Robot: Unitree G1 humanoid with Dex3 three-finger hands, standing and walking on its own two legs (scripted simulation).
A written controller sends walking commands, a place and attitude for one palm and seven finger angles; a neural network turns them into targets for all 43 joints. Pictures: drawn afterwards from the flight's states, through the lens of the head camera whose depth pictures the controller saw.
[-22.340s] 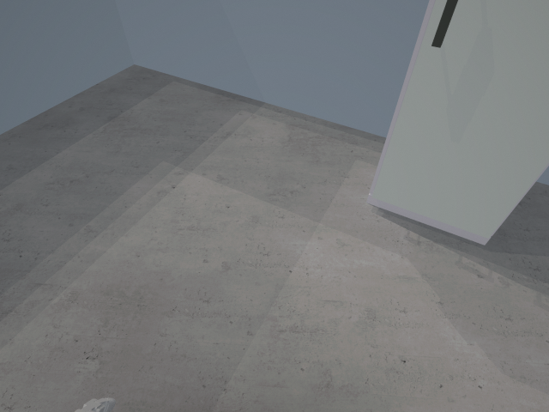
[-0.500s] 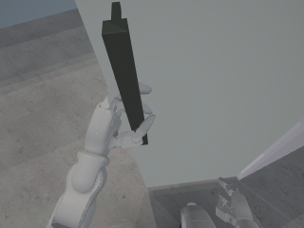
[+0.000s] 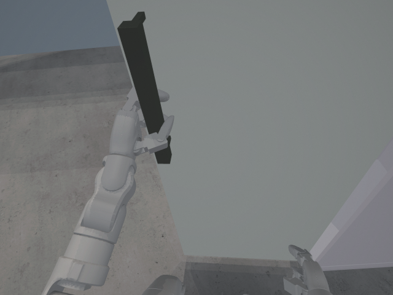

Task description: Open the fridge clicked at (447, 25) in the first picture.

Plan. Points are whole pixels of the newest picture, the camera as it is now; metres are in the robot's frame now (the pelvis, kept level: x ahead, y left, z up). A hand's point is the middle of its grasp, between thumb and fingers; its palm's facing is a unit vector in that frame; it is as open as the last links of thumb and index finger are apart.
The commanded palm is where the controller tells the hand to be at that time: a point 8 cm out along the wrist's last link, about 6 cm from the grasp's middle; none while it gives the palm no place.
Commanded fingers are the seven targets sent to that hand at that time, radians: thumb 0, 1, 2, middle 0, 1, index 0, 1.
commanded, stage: stop walking and hold the door back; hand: left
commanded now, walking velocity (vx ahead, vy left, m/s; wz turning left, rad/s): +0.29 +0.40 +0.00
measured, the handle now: (154, 99) +0.39 +0.12 +0.23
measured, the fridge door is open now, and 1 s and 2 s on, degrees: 84 82 74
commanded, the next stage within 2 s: loosen the grip on the handle in 0.82 s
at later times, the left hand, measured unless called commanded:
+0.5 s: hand (165, 127) +0.34 +0.09 +0.20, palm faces +0.27 -0.93 -0.26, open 6.5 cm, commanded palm +0.35 +0.17 +0.18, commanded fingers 0.00 0.90 0.90 -0.45 -1.40 -0.45 -1.40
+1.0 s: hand (163, 120) +0.35 +0.10 +0.21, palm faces +0.24 -0.95 -0.19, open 6.2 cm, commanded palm +0.30 +0.14 +0.19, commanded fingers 0.00 0.30 0.61 -0.45 -1.40 -0.45 -1.40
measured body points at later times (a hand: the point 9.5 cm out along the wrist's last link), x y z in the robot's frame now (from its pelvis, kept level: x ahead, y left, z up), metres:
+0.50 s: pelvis -0.13 -0.10 -0.01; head -0.09 -0.15 +0.43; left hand +0.32 +0.14 +0.22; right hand -0.06 -0.37 -0.17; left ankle -0.11 +0.10 -0.71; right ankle -0.06 -0.18 -0.72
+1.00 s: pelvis -0.13 -0.09 +0.02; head -0.11 -0.14 +0.47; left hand +0.33 +0.14 +0.23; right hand -0.04 -0.40 -0.10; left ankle -0.09 +0.09 -0.68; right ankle -0.06 -0.18 -0.71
